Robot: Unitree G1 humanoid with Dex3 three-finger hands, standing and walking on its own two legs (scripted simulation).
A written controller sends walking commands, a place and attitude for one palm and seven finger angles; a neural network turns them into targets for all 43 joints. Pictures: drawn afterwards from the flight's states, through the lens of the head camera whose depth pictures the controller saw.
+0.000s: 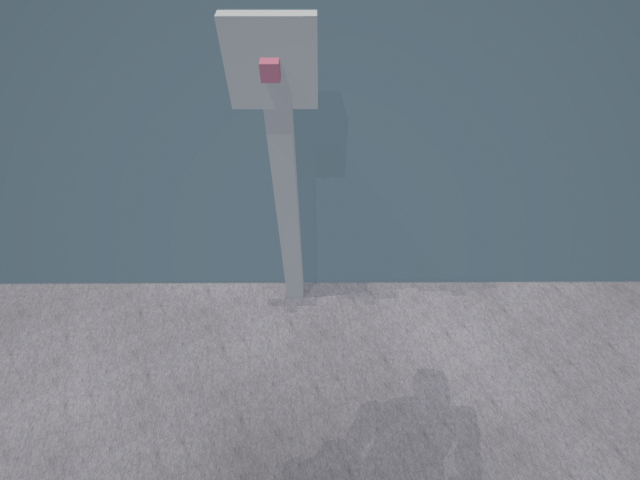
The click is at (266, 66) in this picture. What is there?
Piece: button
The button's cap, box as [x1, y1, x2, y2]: [259, 57, 280, 82]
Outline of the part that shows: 260,57 259,70 261,82 279,82 279,57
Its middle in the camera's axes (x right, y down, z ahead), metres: -0.10 -0.32 +0.73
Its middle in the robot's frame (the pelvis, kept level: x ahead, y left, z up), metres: +0.78 +0.13 +0.12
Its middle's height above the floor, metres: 0.90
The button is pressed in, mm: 0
